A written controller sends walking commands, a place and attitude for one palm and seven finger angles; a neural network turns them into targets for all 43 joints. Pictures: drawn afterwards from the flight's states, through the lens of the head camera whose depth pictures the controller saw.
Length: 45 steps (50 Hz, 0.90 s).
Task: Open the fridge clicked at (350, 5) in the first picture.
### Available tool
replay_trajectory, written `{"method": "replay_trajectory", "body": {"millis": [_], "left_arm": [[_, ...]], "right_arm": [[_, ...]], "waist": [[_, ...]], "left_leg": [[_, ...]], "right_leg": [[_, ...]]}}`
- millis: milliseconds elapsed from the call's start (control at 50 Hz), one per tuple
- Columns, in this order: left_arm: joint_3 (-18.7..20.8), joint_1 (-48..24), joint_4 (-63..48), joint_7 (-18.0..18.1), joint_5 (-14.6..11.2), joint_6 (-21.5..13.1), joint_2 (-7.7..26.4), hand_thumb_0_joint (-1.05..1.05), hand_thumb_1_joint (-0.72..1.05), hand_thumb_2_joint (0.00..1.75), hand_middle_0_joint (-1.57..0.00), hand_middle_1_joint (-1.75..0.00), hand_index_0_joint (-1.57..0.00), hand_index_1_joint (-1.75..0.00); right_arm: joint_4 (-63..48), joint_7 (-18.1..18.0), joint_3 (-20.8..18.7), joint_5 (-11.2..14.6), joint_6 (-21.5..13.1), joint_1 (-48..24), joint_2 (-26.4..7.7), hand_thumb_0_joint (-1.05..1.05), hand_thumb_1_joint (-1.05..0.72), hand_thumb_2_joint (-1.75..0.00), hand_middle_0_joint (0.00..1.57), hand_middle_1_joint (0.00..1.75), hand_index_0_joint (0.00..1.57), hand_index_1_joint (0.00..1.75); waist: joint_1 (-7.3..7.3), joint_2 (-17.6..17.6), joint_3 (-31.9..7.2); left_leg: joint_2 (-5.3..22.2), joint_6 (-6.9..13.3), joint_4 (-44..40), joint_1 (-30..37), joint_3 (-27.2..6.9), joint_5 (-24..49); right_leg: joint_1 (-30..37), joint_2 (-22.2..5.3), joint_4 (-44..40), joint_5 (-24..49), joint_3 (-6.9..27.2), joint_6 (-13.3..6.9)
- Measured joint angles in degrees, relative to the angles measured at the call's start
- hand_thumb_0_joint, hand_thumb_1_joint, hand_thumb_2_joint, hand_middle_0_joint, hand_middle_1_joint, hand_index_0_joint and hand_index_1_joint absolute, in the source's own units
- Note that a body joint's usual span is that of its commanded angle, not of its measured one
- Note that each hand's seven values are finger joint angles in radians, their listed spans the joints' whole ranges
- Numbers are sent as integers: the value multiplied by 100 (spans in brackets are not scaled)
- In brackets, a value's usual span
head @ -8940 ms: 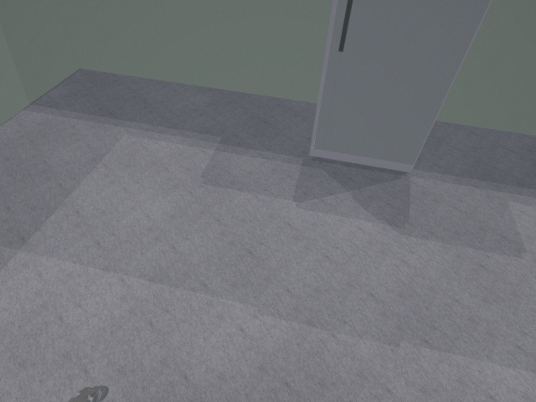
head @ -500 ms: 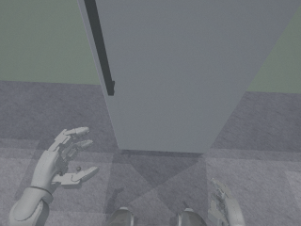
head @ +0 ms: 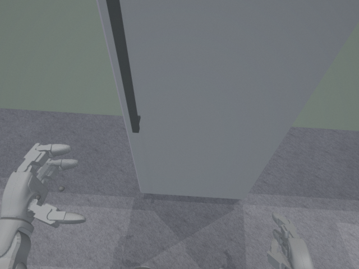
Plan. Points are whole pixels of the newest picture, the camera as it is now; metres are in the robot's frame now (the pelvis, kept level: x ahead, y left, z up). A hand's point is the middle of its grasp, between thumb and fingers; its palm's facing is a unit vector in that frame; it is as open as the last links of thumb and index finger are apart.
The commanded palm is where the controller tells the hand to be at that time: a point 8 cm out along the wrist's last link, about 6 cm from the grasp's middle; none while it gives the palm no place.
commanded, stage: raise the hand to about handle height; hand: left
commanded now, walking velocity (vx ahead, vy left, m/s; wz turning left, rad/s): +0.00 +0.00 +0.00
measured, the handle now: (127, 66) +0.53 +0.18 +0.17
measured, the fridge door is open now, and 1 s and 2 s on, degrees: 0 0 0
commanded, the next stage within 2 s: move the hooked fingers beside the handle in 0.84 s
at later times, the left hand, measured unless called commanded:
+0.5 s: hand (55, 165) +0.28 +0.27 +0.10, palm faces +0.02 -1.00 -0.02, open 14.0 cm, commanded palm +0.25 +0.32 +0.11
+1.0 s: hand (53, 167) +0.27 +0.27 +0.11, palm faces +0.05 -1.00 -0.02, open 14.0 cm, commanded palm +0.25 +0.31 +0.11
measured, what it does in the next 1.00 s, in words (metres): stands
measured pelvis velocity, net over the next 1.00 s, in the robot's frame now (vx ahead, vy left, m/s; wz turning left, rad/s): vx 0.00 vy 0.00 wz -0.01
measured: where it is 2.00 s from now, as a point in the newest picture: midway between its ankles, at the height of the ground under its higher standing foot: outside the picture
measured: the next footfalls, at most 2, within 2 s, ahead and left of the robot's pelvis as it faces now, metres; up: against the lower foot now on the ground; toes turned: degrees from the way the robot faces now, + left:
none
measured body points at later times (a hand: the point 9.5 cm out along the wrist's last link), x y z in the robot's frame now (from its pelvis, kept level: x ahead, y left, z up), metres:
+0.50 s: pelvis +0.00 +0.00 +0.02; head +0.03 +0.00 +0.47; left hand +0.27 +0.32 +0.11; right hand +0.16 -0.25 -0.05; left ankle -0.01 +0.13 -0.69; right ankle +0.03 -0.13 -0.69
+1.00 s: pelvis +0.00 +0.00 +0.02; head +0.02 +0.00 +0.47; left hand +0.27 +0.32 +0.11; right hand +0.17 -0.24 -0.05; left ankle -0.01 +0.13 -0.69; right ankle +0.03 -0.13 -0.69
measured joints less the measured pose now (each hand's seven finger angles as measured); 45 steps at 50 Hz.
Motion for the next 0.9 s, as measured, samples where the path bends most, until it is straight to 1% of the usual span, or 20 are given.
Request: {"method": "replay_trajectory", "body": {"millis": [40,140,180,240,280,320,400,460,520,660,740,900], "left_arm": [[57,-162,191,-94,15,110,45,-1,-40,34,-29,-114,-29,-114],[69,-418,615,-473,32,432,170,-1,-46,32,-29,-117,-30,-118],[121,-517,702,-550,10,442,197,-1,-47,31,-30,-118,-30,-119],[281,-723,807,-578,-48,329,243,-1,-48,31,-30,-119,-30,-120],[400,-901,930,-598,-76,271,293,-1,-49,30,-30,-119,-30,-120],[488,-1087,1109,-654,-81,289,366,-1,-49,30,-30,-119,-30,-120],[531,-1351,1503,-841,-58,513,519,-1,-50,30,-30,-120,-30,-120],[494,-1334,1622,-941,-62,623,531,-1,-50,30,-30,-120,-30,-120],[481,-1254,1608,-929,-73,563,453,-1,-50,30,-30,-120,-30,-120],[557,-1191,1510,-680,17,279,296,-2,-50,30,-30,-120,-30,-120],[496,-1176,1489,-705,55,268,307,-2,-50,30,-30,-120,-30,-120],[530,-1300,1670,-848,-42,337,365,-2,-50,30,-30,-120,-30,-120]], "right_arm": [[-20,13,67,1,35,-22,1,1,-90,-90,20,30,20,30],[-24,-27,196,-9,97,-33,-21,1,-90,-90,20,30,20,30],[14,-57,214,-19,100,-12,-21,1,-90,-90,20,30,20,30],[96,-88,222,-27,101,41,-28,1,-90,-90,20,30,21,30],[155,-102,218,-23,109,77,-44,1,-90,-90,20,30,21,30],[201,-113,209,-5,131,108,-72,1,-90,-90,20,30,21,30],[227,-143,174,30,188,165,-146,1,-90,-90,20,30,21,30],[188,-132,130,37,205,211,-194,1,-90,-90,20,30,20,30],[145,-104,92,19,204,247,-213,1,-90,-90,20,30,20,30],[130,-58,70,-17,212,282,-175,1,-90,-90,20,30,20,30],[142,-81,91,-16,216,266,-151,1,-90,-90,20,30,20,30],[143,-115,161,-16,215,170,-95,1,-90,-90,20,30,20,30]], "waist": [[36,37,16],[94,102,98],[110,95,133],[124,70,172],[118,60,185],[102,62,196],[51,85,210],[7,93,198],[-19,62,210],[-14,-21,267],[5,16,263],[37,39,257]], "left_leg": [[-12,3,-70,66,-5,27],[-25,15,-250,212,14,105],[-21,12,-317,278,23,130],[-9,1,-404,381,26,159],[-4,-6,-457,441,20,178],[-2,-9,-514,501,19,201],[-8,-2,-663,612,51,269],[-12,7,-772,667,109,319],[-10,10,-830,698,160,345],[9,-6,-840,716,161,357],[8,-4,-848,737,143,362],[-3,-8,-879,753,140,393]], "right_leg": [[72,-8,-68,20,-9,5],[210,-10,-238,93,2,14],[270,-3,-300,119,7,12],[372,14,-386,148,5,2],[435,23,-442,165,-3,-3],[496,28,-501,187,-7,-6],[588,31,-631,253,18,-4],[606,34,-710,305,70,5],[600,39,-736,331,119,8],[613,59,-741,341,123,-11],[651,60,-767,350,105,-10],[661,52,-781,368,105,-13]]}}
